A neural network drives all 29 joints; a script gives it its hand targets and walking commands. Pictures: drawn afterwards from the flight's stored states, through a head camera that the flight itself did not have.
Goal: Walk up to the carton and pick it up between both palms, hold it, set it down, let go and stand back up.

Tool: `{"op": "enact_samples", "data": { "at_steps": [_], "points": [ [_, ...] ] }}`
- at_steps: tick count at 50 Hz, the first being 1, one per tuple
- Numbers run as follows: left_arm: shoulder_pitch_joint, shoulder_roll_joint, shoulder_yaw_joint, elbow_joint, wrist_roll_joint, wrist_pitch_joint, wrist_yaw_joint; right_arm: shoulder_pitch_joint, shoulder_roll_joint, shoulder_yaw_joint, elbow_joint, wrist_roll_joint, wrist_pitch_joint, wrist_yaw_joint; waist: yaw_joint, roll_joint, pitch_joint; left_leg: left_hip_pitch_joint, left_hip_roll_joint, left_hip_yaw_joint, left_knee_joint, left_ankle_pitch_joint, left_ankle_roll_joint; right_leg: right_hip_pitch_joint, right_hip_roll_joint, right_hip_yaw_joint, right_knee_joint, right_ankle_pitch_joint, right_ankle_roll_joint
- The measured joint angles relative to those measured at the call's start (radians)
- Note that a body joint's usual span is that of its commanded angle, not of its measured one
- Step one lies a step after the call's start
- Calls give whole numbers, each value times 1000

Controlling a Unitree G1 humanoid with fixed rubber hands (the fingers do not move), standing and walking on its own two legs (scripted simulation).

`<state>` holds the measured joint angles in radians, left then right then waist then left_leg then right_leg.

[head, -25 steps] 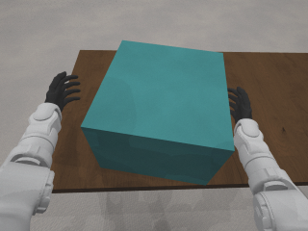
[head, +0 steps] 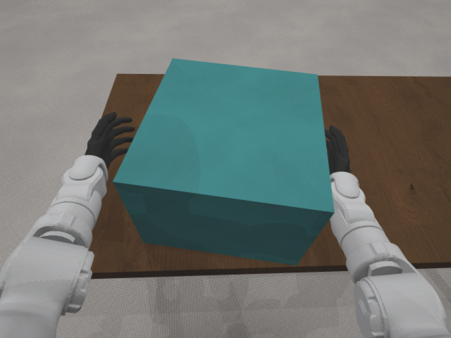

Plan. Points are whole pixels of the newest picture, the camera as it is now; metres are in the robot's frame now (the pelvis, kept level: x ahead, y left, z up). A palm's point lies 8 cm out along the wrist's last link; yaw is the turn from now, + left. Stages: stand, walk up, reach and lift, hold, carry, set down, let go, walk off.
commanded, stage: reach and lift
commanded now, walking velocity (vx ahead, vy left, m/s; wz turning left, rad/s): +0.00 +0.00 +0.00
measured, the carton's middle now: (231, 157) +0.44 -0.02 +0.06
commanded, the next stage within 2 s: none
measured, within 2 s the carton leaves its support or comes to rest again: leaves its support in 1.32 s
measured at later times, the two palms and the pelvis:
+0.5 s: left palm (112, 155) +0.44 +0.20 +0.08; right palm (326, 168) +0.40 -0.20 +0.07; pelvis +0.00 +0.00 +0.00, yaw +0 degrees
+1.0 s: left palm (112, 152) +0.44 +0.20 +0.08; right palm (324, 167) +0.40 -0.19 +0.07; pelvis +0.00 +0.00 +0.00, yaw +0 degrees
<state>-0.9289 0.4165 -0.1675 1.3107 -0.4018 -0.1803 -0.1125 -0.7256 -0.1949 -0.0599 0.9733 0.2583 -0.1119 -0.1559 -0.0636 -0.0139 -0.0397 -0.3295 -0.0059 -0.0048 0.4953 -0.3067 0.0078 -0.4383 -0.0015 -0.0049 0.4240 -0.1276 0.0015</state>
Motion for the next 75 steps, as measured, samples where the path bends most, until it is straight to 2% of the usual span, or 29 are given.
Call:
{"op": "enact_samples", "data": {
  "at_steps": [23, 43, 56, 75],
  "points": [
    [0, -46, 0, -1, 65, -26, 18, -14, 48, 0, 4, 0, -10, -42, 0, 0, -13, -16, 0, 0, 0, 0, 0, -16, 0, 0, 0, 0, 0],
    [0, -46, 0, -2, 74, -46, 21, -20, 57, 0, 11, 0, -10, -62, 0, 0, -25, -25, 0, 0, 1, 0, 0, -25, 0, -1, 0, 0, 0],
    [0, -50, 18, -4, 109, -60, 21, -22, 60, 0, 17, -12, -15, -70, 0, 0, -27, -25, 0, 0, 1, 0, 0, -25, 0, -1, 0, 0, 0],
    [2, -73, 99, -25, 254, -114, 3, -14, 62, -15, 39, -54, -101, -65, 0, 0, -37, -26, 0, 0, 1, 9, 0, -24, 0, -1, -1, 8, 0]
  ]
}}
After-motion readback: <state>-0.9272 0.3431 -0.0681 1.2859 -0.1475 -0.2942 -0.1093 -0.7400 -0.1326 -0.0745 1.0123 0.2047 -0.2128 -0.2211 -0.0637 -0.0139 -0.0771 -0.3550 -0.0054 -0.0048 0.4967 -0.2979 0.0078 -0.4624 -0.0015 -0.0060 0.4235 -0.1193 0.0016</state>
